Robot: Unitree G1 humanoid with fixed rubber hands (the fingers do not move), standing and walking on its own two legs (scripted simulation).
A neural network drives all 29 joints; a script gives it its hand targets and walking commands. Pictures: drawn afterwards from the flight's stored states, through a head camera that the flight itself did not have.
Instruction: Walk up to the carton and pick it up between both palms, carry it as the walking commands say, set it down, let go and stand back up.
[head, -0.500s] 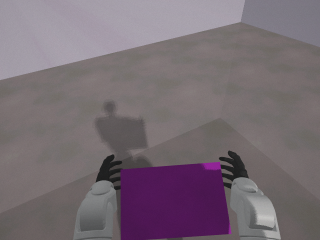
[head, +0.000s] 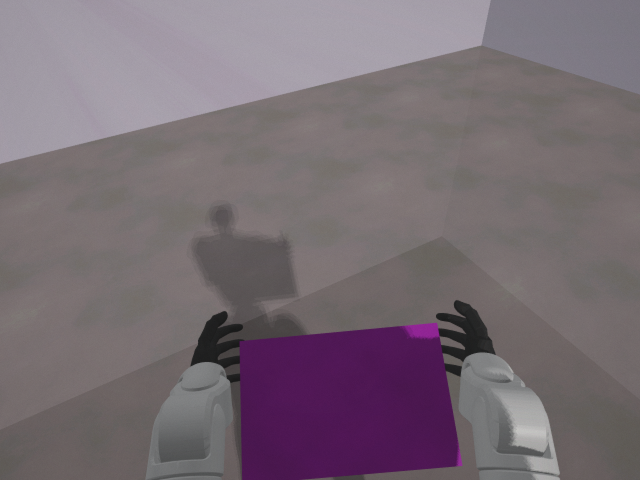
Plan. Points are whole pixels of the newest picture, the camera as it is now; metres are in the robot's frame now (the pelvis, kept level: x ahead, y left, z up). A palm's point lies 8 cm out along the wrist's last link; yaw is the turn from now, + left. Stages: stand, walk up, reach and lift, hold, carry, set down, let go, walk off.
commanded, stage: carry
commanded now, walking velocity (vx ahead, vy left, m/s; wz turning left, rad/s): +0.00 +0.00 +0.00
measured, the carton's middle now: (344, 394) +0.29 -0.01 -0.05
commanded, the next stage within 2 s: none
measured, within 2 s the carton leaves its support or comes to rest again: neither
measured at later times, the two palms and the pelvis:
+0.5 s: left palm (205, 375) +0.26 +0.16 +0.06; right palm (477, 363) +0.26 -0.16 +0.06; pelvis +0.00 +0.00 +0.00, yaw +0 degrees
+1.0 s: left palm (184, 446) +0.17 +0.15 +0.08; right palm (509, 429) +0.18 -0.16 +0.08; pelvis -0.07 +0.00 -0.02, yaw -1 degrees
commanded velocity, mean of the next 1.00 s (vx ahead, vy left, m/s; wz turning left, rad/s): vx -0.12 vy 0.00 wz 0.00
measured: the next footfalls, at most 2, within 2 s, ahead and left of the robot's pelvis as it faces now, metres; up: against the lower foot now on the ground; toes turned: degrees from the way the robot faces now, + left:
right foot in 1.42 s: -0.19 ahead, -0.13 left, +0.00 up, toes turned -9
left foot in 1.82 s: -0.29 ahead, +0.13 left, +0.00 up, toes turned +0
